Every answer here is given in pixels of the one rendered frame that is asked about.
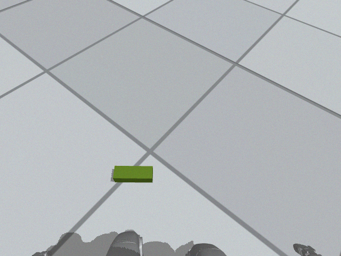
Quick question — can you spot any right robot hand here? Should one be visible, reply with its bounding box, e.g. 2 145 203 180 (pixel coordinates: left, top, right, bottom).
293 244 322 256

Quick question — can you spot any carton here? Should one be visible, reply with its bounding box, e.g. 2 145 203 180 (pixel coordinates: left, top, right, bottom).
113 166 153 182

